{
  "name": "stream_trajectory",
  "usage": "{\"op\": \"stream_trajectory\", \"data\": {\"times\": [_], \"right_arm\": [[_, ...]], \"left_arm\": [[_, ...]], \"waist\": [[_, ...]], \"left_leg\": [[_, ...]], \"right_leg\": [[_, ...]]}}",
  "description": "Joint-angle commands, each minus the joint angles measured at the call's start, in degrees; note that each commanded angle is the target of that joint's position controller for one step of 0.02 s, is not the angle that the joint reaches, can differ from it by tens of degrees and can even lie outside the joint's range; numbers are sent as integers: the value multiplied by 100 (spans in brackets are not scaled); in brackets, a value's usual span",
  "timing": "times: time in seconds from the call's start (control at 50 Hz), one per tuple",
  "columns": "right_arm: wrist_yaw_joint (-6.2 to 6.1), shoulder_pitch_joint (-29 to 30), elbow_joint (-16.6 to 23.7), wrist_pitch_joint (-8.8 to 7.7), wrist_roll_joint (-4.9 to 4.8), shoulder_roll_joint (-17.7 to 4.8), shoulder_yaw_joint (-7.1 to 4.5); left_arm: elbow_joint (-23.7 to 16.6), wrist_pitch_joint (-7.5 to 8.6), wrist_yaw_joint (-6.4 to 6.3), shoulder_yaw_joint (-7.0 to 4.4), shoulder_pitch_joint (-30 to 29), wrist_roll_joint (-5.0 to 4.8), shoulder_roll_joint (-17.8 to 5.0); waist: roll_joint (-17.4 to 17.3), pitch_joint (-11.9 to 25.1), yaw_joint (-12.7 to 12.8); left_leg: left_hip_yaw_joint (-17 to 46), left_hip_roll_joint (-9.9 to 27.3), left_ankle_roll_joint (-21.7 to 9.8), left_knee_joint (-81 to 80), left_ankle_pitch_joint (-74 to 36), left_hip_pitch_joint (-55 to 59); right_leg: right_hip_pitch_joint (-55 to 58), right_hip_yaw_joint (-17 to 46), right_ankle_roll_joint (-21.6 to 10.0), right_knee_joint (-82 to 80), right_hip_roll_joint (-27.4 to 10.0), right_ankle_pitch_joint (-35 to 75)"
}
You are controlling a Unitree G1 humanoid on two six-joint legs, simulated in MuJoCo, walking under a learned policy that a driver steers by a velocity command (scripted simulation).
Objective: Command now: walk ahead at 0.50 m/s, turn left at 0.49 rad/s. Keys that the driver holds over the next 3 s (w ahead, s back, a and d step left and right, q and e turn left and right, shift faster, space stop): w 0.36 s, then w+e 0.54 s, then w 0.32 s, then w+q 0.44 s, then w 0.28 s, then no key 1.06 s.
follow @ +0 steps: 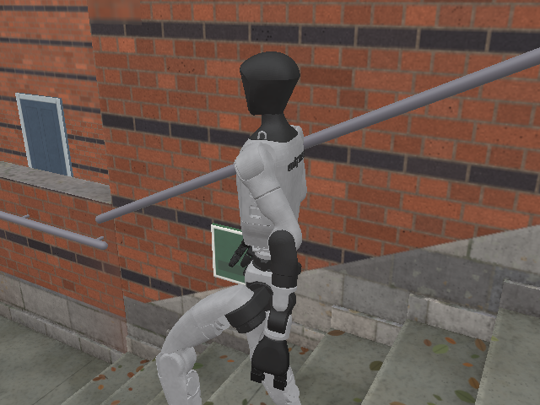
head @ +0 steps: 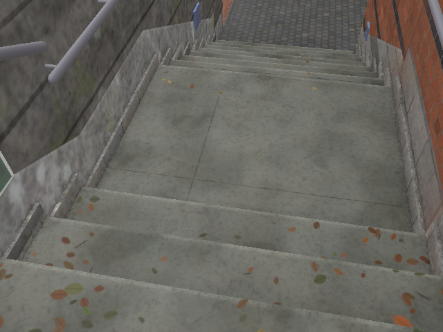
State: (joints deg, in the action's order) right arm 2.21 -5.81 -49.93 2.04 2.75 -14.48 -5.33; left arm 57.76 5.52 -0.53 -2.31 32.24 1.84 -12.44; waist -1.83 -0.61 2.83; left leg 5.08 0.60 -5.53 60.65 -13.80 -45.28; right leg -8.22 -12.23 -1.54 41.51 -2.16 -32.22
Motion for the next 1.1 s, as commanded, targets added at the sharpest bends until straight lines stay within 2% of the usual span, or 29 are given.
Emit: {"op": "stream_trajectory", "data": {"times": [0.02, 0.1, 0.16, 0.2, 0.22, 0.24, 0.26, 0.28, 0.3, 0.32, 0.34, 0.36, 0.4, 0.46, 0.52, 0.58, 0.66, 0.74, 0.78, 0.84, 0.86, 0.88, 0.9, 0.92, 0.94, 0.98, 1.02, 1.06, 1.1], "right_arm": [[75, 970, 415, -227, -15, -51, 57], [190, 1480, 488, -294, -251, 92, 204], [64, 1185, 310, -398, -165, 27, 271], [-107, -595, -358, -387, -113, -242, 153], [-119, -1633, -787, -409, -7, -510, 49], [-86, -2063, -1027, -417, 53, -1022, -66], [-54, -2496, -889, -430, -161, -1292, -121], [-73, -2620, -847, -359, -305, -1096, -86], [-188, -2392, -823, -293, -218, -1056, -53], [-249, -1695, -650, -310, -173, -676, 54], [-263, -1538, -608, -387, -174, -491, 100], [-207, -1208, -609, -504, -124, -189, 234], [-221, -938, -697, -702, -183, -381, 183], [-205, -1235, -763, -760, -131, -620, 114], [-197, -1864, -959, -756, -176, -257, 151], [-318, -2253, -960, -823, -118, -343, 174], [-360, -1947, -781, -910, -77, -364, 248], [-454, -2443, -855, -763, 42, -379, 249], [-535, -2630, -963, -634, 16, -448, 202], [-518, -2388, -984, -517, -64, -725, 116], [-487, -2758, -901, -550, -126, -429, 118], [-448, -2777, -530, -606, -331, -382, 187], [-462, -1987, -100, -631, -327, -492, 195], [-475, -1199, 232, -646, -293, -316, 274], [-476, -1026, 105, -581, -131, -338, 267], [-436, -1484, -188, -360, 22, -287, 238], [-367, -1202, 3, -240, 17, -163, 251], [-258, -1547, -269, -210, 151, -124, 230], [-228, -1662, -372, -154, -44, -248, 160]], "left_arm": [[-158, 121, -74, -50, 369, 140, -489], [-149, 51, -110, -11, 159, 45, -525], [157, -186, -205, -20, 586, 83, -501], [223, -317, -245, -52, 438, 96, -653], [314, -361, -258, -42, 471, -6, -588], [348, -373, -229, -89, 934, -113, -332], [-12, -289, -261, -28, 1027, -363, -280], [-268, -224, -292, -88, 431, -431, -565], [-595, -231, -274, -57, -279, -345, -504], [-565, -313, -224, -90, -697, -84, -593], [-482, -424, -196, -117, -588, 106, -569], [-403, -481, -164, -106, -571, 136, -428], [-412, -599, -42, -30, -662, 90, 59], [-145, -667, 32, -103, -205, 79, -181], [-481, -626, 120, -245, -1481, 26, -397], [-715, -535, 147, -339, -2288, 81, -513], [-1017, -452, 352, -251, -2973, 22, -295], [-1286, -358, 428, -122, -3812, -169, -155], [-1234, -378, 392, -117, -3563, -74, -226], [-212, -438, 246, -316, -884, 18, -621], [-2, -413, 281, -454, -441, 141, -1296], [-89, -467, 305, -507, 4, -131, -1643], [-216, -545, 207, -526, 249, -312, -1612], [-178, -619, 6, -478, 122, -205, -1548], [-251, -622, -64, -383, -306, -172, -1177], [-281, -446, -9, -148, -852, 36, -619], [-436, -197, 14, -98, -1646, -94, -690], [-273, -193, -15, -205, -1293, -165, -1028], [-310, -209, 19, -194, -1050, -177, -874]], "waist": [[158, -867, 142], [476, -1226, 432], [558, -1195, 552], [508, -326, -221], [144, 171, -717], [-1166, 734, -533], [-1178, 2167, -729], [-520, 2531, -1106], [-656, 1960, -1038], [-49, 948, -758], [-88, 555, -547], [496, 73, -197], [27, -436, 214], [-526, 209, 291], [-126, -303, -166], [-60, -684, -489], [60, -681, -599], [-162, -1292, -1243], [-200, -1273, -1209], [249, 287, 173], [1648, 671, 68], [1750, 2060, 225], [1132, 2477, 724], [1204, 1855, 670], [563, 1022, 515], [-42, 155, -126], [153, -393, -695], [715, 132, -693], [588, 189, -663]], "left_leg": [[36, -45, -9, -1362, -1169, -793], [-630, -8, 94, -2958, -1728, 1016], [-732, 237, 39, -3964, -1103, 1700], [-934, 62, -90, -4214, -628, 3567], [-950, 192, -160, -4437, -1248, 5065], [-433, 948, -395, -2797, -3558, 6928], [750, 2022, -1067, -1221, -4562, 8581], [1279, 2372, -1346, -2006, -2915, 8498], [1762, 2516, -1529, -3157, -260, 7605], [1629, 2202, -1337, -3889, 1608, 5994], [1877, 2290, -1518, -3883, 1588, 4772], [1425, 1943, -1201, -3833, 1664, 3538], [698, 1363, -972, -4319, 1645, 1874], [301, 1402, -950, -3792, -94, 2216], [634, 1421, -790, -3584, 2477, 3143], [907, 1625, -776, -3386, 3607, 3819], [-42, 1307, -370, -2733, 4548, 2453], [-326, 1370, -221, -2053, 3975, 2943], [-450, 1550, -228, -1487, 2621, 3118], [-1133, 991, -118, 2204, 1268, 2844], [-1620, 203, 197, 5037, 6006, 802], [-891, 234, 354, 6473, 6594, -854], [-754, 319, 518, 6203, 6065, -1669], [-713, 269, 568, 5639, 5491, -2393], [-495, 521, 481, 5130, 4861, -2099], [-87, 754, 392, 3782, 4228, -909], [-311, 657, 569, 775, 2594, 769], [-479, 511, 681, 387, 1918, 1407], [-366, 611, 582, 521, 1216, 957]], "right_leg": [[64, 1400, -509, -882, -1373, 1426], [-654, 905, -453, -650, -1218, 1462], [147, 838, -573, 355, -1175, 2969], [98, 752, -674, 2435, -1015, 4321], [-629, 545, -581, 4118, -721, 3431], [-2533, 348, -340, 6609, 66, -1879], [-3934, 1484, -348, 7719, 135, -2340], [-4613, 1639, -311, 7475, -36, -1748], [-5212, 1193, -207, 7203, -72, -1211], [-4907, 1337, -256, 6365, -280, -176], [-4309, 1409, -226, 6091, -333, -126], [-3780, 1763, -197, 4820, -470, 891], [-2556, 1656, 121, 2822, -461, 2103], [-2093, 1482, 73, 2700, -178, 3200], [-3635, 2312, -203, 1910, -246, 4310], [-4624, 2685, -227, 1351, -57, 4498], [-2978, 1909, -162, 85, 131, 6224], [-2702, 1348, -144, -1407, -96, 5805], [-2079, 1076, -309, -1701, -142, 4992], [1068, 861, -518, -2188, 129, 4961], [2857, 1236, -935, -684, -453, 7513], [4631, 2721, -1708, 652, -1403, 8637], [4599, 3699, -2084, -444, -1914, 6867], [3940, 4304, -2208, -1500, -2083, 4318], [2640, 4303, -2027, -1869, -1981, 3428], [180, 3913, -1787, -1521, -1716, 3612], [-1884, 2812, -1297, -2318, -681, 3491], [-1560, 2746, -1495, -2093, -681, 4460], [-1052, 2909, -1574, -1894, -812, 4212]]}}
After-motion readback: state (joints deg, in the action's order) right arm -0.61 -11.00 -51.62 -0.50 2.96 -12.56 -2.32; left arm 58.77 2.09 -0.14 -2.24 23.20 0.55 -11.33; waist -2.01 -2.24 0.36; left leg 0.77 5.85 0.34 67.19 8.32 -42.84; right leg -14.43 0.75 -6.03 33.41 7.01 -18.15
